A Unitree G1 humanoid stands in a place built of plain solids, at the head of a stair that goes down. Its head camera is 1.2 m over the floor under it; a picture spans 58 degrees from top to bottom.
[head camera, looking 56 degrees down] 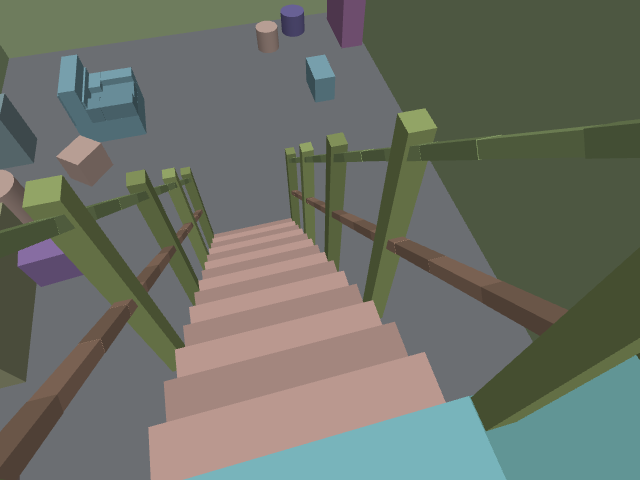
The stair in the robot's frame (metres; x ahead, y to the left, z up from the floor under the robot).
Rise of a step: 0.20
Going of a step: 0.20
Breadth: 0.90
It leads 15 degrees to the left of straight ahead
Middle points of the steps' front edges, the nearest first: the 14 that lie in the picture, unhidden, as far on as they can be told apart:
0.19 0.03 0.00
0.38 0.09 -0.20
0.57 0.14 -0.40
0.76 0.19 -0.60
0.96 0.24 -0.80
1.15 0.29 -1.00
1.34 0.35 -1.20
1.54 0.40 -1.40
1.73 0.45 -1.60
1.92 0.50 -1.80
2.12 0.55 -2.00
2.31 0.61 -2.20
2.50 0.66 -2.40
2.70 0.71 -2.60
